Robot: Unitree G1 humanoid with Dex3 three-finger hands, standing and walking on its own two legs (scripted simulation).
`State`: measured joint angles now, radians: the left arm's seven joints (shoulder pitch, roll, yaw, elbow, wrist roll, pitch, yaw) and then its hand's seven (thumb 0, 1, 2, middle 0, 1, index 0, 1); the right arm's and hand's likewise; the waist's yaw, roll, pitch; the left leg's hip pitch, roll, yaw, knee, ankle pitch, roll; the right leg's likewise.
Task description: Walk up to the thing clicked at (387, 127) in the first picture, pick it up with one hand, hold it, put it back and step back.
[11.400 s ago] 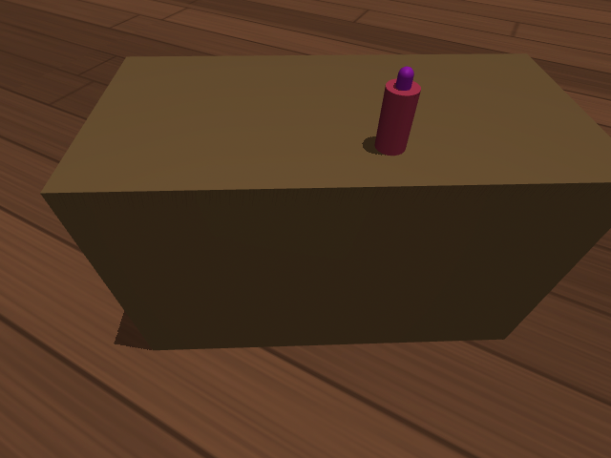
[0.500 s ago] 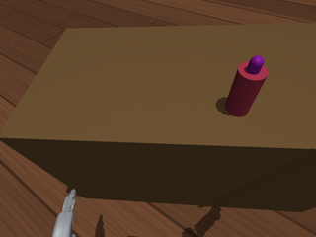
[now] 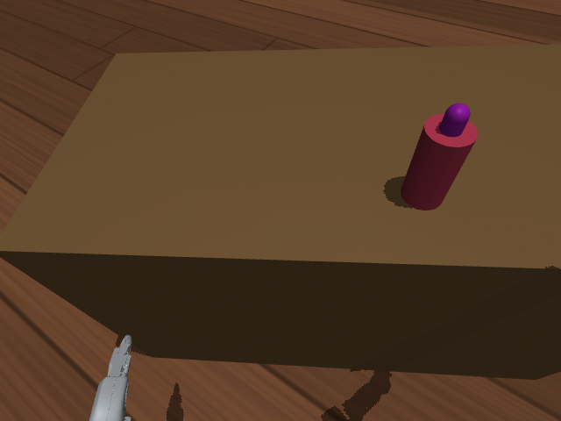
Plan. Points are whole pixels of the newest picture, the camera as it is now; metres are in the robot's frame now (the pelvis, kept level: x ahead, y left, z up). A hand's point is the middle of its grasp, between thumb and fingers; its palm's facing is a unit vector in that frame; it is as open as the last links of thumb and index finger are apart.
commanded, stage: approach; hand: right
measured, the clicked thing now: (438, 156) +0.48 -0.21 +0.09
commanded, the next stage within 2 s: close in in 0.32 s
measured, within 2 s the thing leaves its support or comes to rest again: neither
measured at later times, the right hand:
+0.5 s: hand (505, 191) +0.43 -0.30 +0.06, palm faces +0.12 +0.99 +0.06, open 17.5 cm
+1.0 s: hand (458, 181) +0.45 -0.23 +0.07, palm faces +0.16 +0.99 +0.03, open 17.7 cm
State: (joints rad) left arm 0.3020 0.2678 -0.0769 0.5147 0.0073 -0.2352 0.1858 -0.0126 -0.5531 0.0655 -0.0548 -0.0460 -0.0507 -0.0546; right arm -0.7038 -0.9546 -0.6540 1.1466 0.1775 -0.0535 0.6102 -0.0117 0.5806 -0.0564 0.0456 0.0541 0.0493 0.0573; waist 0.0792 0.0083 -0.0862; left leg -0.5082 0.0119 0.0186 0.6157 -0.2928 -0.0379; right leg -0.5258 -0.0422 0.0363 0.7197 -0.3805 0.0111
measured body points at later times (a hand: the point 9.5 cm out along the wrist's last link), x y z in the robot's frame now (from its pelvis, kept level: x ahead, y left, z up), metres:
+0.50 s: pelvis -0.01 +0.00 -0.03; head +0.08 -0.03 +0.41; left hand +0.12 +0.27 -0.08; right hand +0.42 -0.35 +0.06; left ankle +0.00 +0.15 -0.72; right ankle -0.02 -0.12 -0.72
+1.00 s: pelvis -0.03 +0.00 -0.04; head +0.05 -0.02 +0.41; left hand +0.11 +0.26 -0.07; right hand +0.44 -0.29 +0.07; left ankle +0.00 +0.15 -0.72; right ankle -0.02 -0.12 -0.72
